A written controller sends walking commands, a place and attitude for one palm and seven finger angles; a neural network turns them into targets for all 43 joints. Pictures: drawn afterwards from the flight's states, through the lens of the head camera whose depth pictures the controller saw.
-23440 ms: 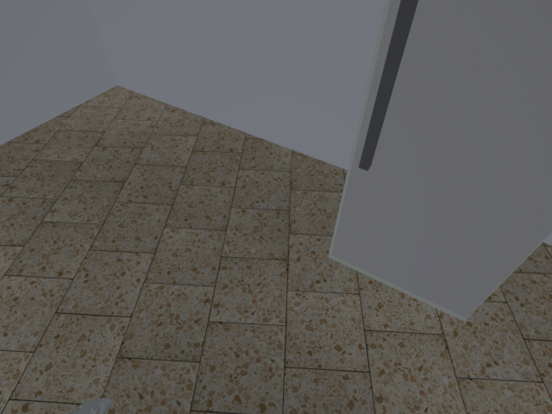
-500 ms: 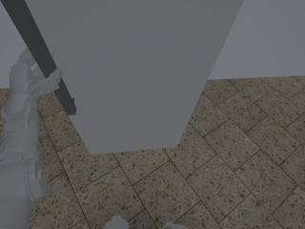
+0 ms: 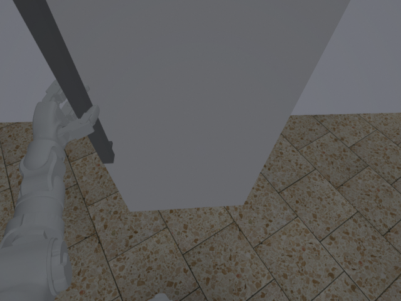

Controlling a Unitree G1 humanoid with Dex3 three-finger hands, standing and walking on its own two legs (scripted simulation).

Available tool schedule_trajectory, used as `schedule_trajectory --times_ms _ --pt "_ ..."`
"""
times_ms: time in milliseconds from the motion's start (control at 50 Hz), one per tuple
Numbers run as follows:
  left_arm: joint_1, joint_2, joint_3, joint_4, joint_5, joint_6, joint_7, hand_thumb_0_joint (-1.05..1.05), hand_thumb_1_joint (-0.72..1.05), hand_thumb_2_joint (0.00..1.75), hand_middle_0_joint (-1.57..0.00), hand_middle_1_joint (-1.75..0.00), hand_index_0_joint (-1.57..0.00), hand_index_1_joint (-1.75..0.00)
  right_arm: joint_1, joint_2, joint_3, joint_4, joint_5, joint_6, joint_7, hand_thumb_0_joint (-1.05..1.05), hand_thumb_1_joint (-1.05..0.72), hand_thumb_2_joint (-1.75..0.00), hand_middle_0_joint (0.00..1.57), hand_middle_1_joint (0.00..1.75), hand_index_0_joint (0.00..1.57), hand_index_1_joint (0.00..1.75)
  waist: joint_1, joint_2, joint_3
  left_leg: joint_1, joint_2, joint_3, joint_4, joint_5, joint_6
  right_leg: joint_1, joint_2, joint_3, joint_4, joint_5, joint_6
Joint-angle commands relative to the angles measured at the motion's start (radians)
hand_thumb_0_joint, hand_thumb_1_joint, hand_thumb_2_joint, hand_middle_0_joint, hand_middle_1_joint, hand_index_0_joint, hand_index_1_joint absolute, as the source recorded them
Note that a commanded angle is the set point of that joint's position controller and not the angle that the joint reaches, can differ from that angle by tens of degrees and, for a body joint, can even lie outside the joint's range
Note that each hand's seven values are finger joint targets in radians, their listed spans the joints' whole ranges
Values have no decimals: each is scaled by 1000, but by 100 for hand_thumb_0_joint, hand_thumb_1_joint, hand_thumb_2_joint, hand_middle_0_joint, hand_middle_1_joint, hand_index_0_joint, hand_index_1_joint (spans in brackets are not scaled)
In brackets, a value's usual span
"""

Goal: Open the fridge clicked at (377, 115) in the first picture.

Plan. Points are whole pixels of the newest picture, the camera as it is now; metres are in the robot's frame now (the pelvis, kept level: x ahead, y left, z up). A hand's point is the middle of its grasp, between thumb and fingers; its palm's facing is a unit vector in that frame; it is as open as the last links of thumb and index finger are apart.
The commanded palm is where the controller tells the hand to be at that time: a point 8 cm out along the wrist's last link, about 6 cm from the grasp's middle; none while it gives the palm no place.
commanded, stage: pull the door a little, standing still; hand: left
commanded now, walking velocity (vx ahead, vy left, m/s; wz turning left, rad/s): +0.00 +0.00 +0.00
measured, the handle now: (81, 91) +0.50 +0.24 +0.12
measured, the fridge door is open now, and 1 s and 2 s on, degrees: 0 26 70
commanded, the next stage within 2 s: walk backward, drawing the door open in 0.26 s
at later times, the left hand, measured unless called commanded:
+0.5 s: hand (89, 167) +0.34 +0.19 +0.10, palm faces +0.05 -0.99 -0.15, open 7.1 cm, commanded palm +0.30 +0.25 +0.10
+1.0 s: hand (118, 221) +0.24 +0.13 +0.10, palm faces +0.31 -0.93 -0.21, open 6.9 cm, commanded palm +0.20 +0.16 +0.10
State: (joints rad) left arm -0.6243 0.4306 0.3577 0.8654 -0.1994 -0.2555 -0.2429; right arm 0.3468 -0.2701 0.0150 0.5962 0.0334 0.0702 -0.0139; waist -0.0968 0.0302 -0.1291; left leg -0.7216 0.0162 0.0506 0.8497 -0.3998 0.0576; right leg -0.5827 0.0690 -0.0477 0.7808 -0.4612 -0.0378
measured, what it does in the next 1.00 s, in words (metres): shifts its weight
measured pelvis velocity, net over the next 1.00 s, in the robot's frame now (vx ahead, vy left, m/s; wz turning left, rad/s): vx -0.03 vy -0.09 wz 0.14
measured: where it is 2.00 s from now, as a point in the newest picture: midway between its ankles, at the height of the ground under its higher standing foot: outside the picture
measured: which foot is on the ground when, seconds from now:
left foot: down 0.00-1.00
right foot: down 0.00-1.00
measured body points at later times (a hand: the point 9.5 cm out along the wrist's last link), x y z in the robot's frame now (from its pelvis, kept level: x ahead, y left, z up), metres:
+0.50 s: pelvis +0.02 +0.02 +0.02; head +0.04 +0.02 +0.47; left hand +0.33 +0.24 +0.11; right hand +0.15 -0.23 -0.08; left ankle +0.00 +0.08 -0.70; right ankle -0.06 -0.10 -0.69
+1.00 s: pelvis -0.03 -0.09 +0.03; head -0.01 -0.13 +0.48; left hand +0.22 +0.17 +0.11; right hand +0.13 -0.30 -0.10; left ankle +0.00 +0.08 -0.70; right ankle +0.00 -0.09 -0.70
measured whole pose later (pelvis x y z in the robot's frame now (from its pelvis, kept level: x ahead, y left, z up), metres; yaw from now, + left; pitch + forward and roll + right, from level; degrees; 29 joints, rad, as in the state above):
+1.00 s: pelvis -0.03 -0.09 +0.03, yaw +8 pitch +1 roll +2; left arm 0.03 0.19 0.11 0.18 -0.09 -0.07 0.07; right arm 0.21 -0.22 0.00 0.67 0.00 0.03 -0.09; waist -0.02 0.06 0.00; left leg -0.32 -0.01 -0.09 0.44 -0.15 -0.03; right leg -0.30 0.09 -0.14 0.49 -0.23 -0.08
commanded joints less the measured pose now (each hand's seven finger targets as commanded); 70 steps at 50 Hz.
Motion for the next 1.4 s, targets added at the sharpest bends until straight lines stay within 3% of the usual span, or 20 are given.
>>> schedule_trajectory --times_ms 0,340,360,380,500,720,960,1040,1080,1100,1140,1180,1200,1240,1280,1300,1320,1340,1360,1380 --pt "-230 223 37 -303 -27 -78 -15 0 90 90 -45 -140 -45 -140 105 -163 -70 -89 3 -32 -1 0 -90 -90 20 30 20 30 46 99 -471 523 16 -114 -19 781 -23 60 -1 24 -40 649 20" --pt "483 78 -6 -897 -103 -32 23 0 90 90 -45 -140 -45 -140 -70 -118 -60 -227 18 -100 18 0 -90 -90 20 30 20 30 128 39 -289 446 7 -76 -135 670 -25 232 -7 3 -84 631 18" --pt "-6 261 -1 -962 83 -35 150 0 90 90 -45 -140 -45 -140 -82 -99 -30 -172 27 -83 -32 0 -90 -90 20 30 20 30 58 86 -254 555 15 -71 -164 556 2 246 -80 80 -176 626 53" --pt "149 133 -48 -829 98 -1 213 0 90 90 -45 -140 -45 -140 -75 -96 -39 -155 8 -75 -65 0 -90 -90 20 30 20 30 64 69 -212 568 21 -94 -176 565 2 237 -86 52 -195 627 63" --pt "363 -72 -224 -878 130 89 278 0 90 90 -45 -140 -45 -140 -121 -87 -29 -141 -30 -60 -68 0 -90 -90 20 30 20 30 41 169 -161 856 164 -269 -296 1278 14 91 -33 18 -79 102 56" --pt "369 -145 -295 -793 149 122 305 0 90 90 -45 -140 -45 -140 -253 -63 -22 -125 -40 -47 -94 0 -90 -90 20 30 20 30 71 -12 15 382 183 -361 -566 143 43 368 -91 86 -291 182 31" --pt "479 -129 -269 -911 155 136 284 0 90 90 -45 -140 -45 -140 -251 -44 -65 -76 -25 -106 -80 0 -90 -90 20 30 20 30 51 -26 -95 401 78 -231 -463 200 18 444 -94 53 -367 311 77" --pt "490 -100 -238 -963 148 157 291 0 90 90 -45 -140 -45 -140 -239 -37 -78 -34 1 -142 -72 0 -90 -90 20 30 20 30 19 -76 -35 475 -8 -80 -492 141 -22 352 -50 -44 -406 359 219" --pt "543 -111 -222 -950 145 158 279 0 90 90 -45 -140 -45 -140 -222 -63 -97 -24 -15 -153 -71 0 -90 -90 20 30 20 30 -1 181 -13 489 138 -321 -691 127 85 274 71 -40 11 349 308" --pt "576 -113 -193 -931 146 154 272 0 90 90 -45 -140 -45 -140 -260 -69 -104 -47 -49 -149 -68 0 -90 -90 20 30 20 30 31 328 5 362 273 -558 -684 139 160 266 6 129 161 56 222" --pt "681 -64 -126 -936 161 165 270 0 90 90 -45 -140 -45 -140 -346 -63 -101 -68 -71 -129 -58 0 -90 -90 20 30 20 30 111 265 56 58 272 -528 -514 133 91 500 -115 309 -115 -71 30" --pt "681 -14 -81 -930 149 180 300 0 90 90 -45 -140 -45 -140 -306 -8 -94 -54 -26 -156 -61 0 -90 -90 20 30 20 30 124 -272 -10 93 -54 -91 -7 -132 -102 483 -297 309 -626 -147 -28" --pt "571 -23 -119 -982 159 171 310 0 90 90 -45 -140 -45 -140 -329 -15 -96 -55 -12 -173 -70 0 -90 -90 20 30 20 30 117 -392 -20 132 -87 -48 436 -194 -105 278 -391 337 -646 -185 -88" --pt "471 -74 -184 -949 174 169 301 0 90 90 -45 -140 -45 -140 -281 -27 -104 7 -13 -179 -74 0 -90 -90 20 30 20 30 51 -219 68 178 -53 0 484 -152 -123 174 -301 159 -689 -90 171" --pt "465 -62 -179 -947 197 117 286 0 90 90 -45 -140 -45 -140 -174 -3 -102 48 -24 -220 -82 0 -90 -90 20 30 20 30 -21 -134 138 559 -81 253 152 -113 -122 52 -9 -271 -605 395 626" --pt "424 -88 -214 -927 200 100 267 0 90 90 -45 -140 -45 -140 -108 -1 -117 87 -11 -248 -86 0 -90 -90 20 30 20 30 -105 -127 162 842 -11 230 -194 -92 -40 -121 118 -358 -199 747 664" --pt "418 -140 -227 -895 173 92 264 0 90 90 -45 -140 -45 -140 -107 -33 -112 98 -34 -275 -83 0 -90 -90 20 30 20 30 -148 424 116 835 252 -157 -795 105 117 -152 151 -245 762 464 537" --pt "475 -88 -187 -974 199 51 267 0 90 90 -45 -140 -45 -140 -239 -72 -107 2 -132 -245 -60 0 -90 -90 20 30 20 30 2 489 52 540 498 -529 -561 347 158 -28 -40 159 1179 -101 161" --pt "486 -26 -173 -1116 216 61 250 0 90 90 -45 -140 -45 -140 -302 -69 -100 -54 -105 -204 -51 0 -90 -90 20 30 20 30 95 256 77 401 567 -665 -470 429 157 -31 -119 354 1055 -152 -309" --pt "444 111 -62 -1282 182 74 263 0 90 90 -45 -140 -45 -140 -331 -148 -133 -47 -62 -180 -67 0 -90 -90 20 30 20 30 125 79 32 576 567 -570 -449 460 98 -134 -167 402 660 -188 -538"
